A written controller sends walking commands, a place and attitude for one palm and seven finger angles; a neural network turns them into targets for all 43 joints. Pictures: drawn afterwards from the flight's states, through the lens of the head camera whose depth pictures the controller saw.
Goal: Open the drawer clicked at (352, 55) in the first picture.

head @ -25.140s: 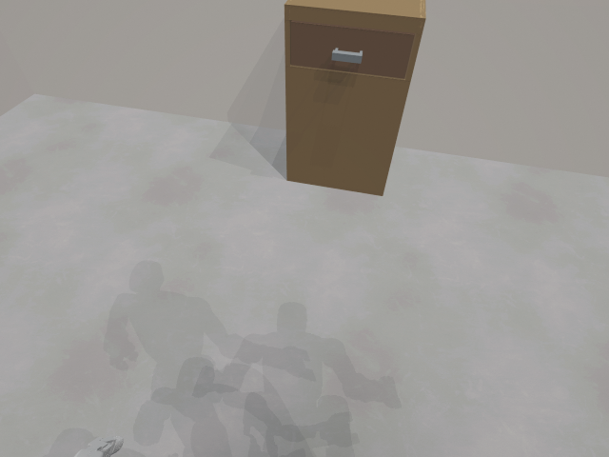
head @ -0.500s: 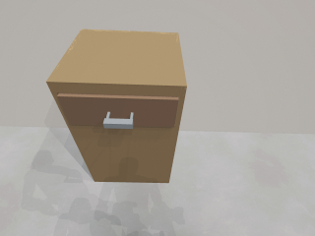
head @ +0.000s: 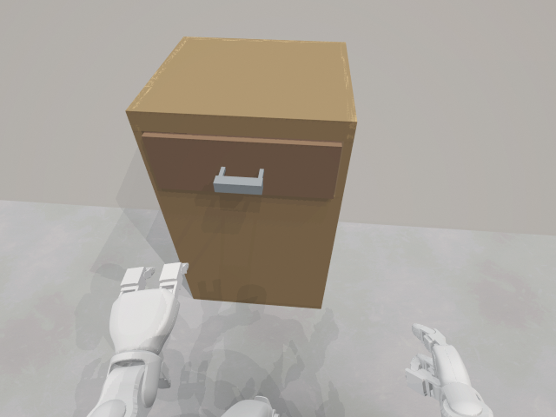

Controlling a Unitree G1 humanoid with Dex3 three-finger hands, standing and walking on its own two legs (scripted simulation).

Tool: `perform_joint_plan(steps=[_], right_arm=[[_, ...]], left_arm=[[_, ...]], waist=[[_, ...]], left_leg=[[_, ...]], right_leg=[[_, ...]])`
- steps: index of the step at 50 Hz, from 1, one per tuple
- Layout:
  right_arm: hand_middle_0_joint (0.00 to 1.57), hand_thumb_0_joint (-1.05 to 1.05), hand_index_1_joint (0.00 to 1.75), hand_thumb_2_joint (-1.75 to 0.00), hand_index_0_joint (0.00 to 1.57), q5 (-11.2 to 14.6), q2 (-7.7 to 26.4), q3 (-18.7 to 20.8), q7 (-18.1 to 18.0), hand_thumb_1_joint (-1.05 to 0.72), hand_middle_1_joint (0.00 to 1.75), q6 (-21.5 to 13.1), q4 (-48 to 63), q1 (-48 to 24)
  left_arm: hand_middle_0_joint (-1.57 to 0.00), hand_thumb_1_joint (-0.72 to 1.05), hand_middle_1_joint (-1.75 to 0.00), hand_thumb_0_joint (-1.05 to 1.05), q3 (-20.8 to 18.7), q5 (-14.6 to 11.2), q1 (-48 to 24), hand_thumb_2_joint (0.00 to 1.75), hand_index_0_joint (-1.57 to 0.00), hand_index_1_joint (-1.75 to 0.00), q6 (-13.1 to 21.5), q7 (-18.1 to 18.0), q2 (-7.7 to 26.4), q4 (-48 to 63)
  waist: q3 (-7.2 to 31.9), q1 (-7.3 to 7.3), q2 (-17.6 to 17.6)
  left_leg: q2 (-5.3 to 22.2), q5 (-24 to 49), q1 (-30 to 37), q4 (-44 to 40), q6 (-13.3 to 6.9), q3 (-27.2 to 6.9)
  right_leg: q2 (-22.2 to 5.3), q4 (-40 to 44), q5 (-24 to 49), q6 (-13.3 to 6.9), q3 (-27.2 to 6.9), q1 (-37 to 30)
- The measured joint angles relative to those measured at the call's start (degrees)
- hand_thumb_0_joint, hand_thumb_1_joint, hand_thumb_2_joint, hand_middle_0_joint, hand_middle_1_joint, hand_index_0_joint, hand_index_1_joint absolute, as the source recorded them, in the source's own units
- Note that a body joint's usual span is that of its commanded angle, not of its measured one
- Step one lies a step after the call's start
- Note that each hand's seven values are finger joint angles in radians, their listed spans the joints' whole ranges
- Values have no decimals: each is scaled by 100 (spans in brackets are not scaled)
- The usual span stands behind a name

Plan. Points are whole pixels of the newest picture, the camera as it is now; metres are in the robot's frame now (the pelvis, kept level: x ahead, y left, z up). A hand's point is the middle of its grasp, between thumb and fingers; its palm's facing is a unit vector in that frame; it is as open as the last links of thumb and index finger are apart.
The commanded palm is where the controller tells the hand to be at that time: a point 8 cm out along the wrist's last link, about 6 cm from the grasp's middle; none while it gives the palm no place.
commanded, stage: raise the hand with hooked fingers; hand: left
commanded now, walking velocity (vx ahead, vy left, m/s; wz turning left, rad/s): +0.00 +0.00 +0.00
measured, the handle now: (240, 178) +0.61 +0.18 -0.04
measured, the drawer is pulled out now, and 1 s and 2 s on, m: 0.01 0.01 0.01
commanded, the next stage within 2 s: move the hooked fingers above the handle in 1.30 s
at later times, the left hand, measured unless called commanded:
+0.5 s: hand (142, 261) +0.30 +0.26 +0.06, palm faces +0.09 -0.13 -0.99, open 14.4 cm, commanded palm +0.28 +0.25 +0.13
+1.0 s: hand (150, 181) +0.41 +0.27 +0.12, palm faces +0.03 -0.08 -1.00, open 13.9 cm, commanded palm +0.37 +0.26 +0.18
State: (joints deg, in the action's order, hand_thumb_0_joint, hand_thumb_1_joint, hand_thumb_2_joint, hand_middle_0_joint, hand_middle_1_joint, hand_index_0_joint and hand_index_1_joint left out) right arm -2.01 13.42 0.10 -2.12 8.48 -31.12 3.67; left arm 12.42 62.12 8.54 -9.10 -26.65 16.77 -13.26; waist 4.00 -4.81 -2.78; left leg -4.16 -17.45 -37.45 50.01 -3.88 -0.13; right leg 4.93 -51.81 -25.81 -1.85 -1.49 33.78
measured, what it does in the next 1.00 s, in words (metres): shifts its weight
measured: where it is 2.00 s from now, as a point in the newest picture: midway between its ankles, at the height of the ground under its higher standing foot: outside the picture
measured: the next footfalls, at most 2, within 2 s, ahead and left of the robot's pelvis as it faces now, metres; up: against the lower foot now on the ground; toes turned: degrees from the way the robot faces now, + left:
none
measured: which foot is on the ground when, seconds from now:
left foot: down 0.00-1.00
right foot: down 0.00-1.00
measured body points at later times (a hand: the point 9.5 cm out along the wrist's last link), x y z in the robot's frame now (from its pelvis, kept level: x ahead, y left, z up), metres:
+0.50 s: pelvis +0.03 +0.02 +0.02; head +0.03 +0.02 +0.47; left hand +0.29 +0.26 +0.11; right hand +0.22 -0.19 -0.08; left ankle +0.12 +0.07 -0.69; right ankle +0.07 -0.11 -0.69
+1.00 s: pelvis +0.10 +0.01 +0.05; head +0.13 -0.01 +0.49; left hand +0.40 +0.27 +0.18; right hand +0.31 -0.20 -0.06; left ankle +0.12 +0.06 -0.69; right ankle +0.07 -0.11 -0.69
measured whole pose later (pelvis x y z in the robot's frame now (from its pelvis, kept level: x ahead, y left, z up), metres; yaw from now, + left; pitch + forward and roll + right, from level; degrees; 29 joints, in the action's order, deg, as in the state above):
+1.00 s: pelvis +0.10 +0.01 +0.05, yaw +2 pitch +3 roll -1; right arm -0.4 14.0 -0.9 -1.6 8.1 -34.4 6.4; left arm 4.7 53.2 -7.3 -6.6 -3.3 27.8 -4.3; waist 0.9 -4.3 -3.7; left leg -6.4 -12.8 -19.0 28.8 -5.3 -1.0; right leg 1.4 -29.3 -18.0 -0.5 -1.4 14.5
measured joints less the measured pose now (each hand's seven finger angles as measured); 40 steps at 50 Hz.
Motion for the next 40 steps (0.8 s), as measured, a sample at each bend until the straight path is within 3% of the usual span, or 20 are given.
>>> perform_joint_plan(steps=[5, 10, 14, 22, 28, 40], right_arm=[[20, 2, 30, -90, 20, 19, -119, -146, -150, -91, 30, -142, -149, 0], [20, 1, 30, -90, 21, 55, -222, -261, -102, -91, 30, -157, -221, 68], [20, 1, 30, -90, 21, 43, -280, -306, -66, -90, 30, -69, -241, 199], [21, 1, 30, -90, 21, 39, -165, -199, -82, -90, 30, -107, -342, 534], [20, 2, 30, -90, 21, 83, -19, -75, -56, -91, 30, -202, -475, 553], [20, 1, 30, -90, 20, 137, -36, -105, -49, -91, 30, -171, -405, 323]], left_arm=[[-24, -50, -70, 0, -70, -441, -429, 30, -24, -70, -60, 341, 241, 233], [-25, -49, -77, 0, 55, -349, -843, 30, -25, -78, -59, 795, 103, 159], [-26, -49, -83, 0, -4, -284, -780, 30, -26, -84, 104, 1106, 85, 143], [-28, -49, -95, 0, -359, -416, -569, 30, -28, -96, 450, 1097, 424, 463], [-30, -49, -104, 0, -398, -541, -715, 30, -30, -104, 368, 1095, 507, 722], [-32, -49, -118, 0, -512, -630, -1240, 30, -32, -118, 239, 1671, 808, 867]], waist=[[-103, 43, -48], [-139, 67, -43], [-143, 85, -37], [-283, 55, -33], [-288, 35, -72], [-299, 52, -59]], left_leg=[[-46, -65, 279, -91, 5, -159], [-58, 81, 522, -389, -2, -73], [-39, 295, 736, -677, -61, 81], [-85, 434, 1024, -963, -154, 165], [-190, 420, 1140, -1128, -193, 172], [-236, 457, 1636, -1769, -223, 122]], right_leg=[[-64, 289, 176, 35, 173, -408], [-133, 555, 368, 20, 125, -635], [-148, 748, 524, 43, -23, -777], [-223, 978, 588, 77, -97, -1032], [-322, 1139, 718, 121, -127, -1148], [-372, 1783, 750, 160, -150, -1639]])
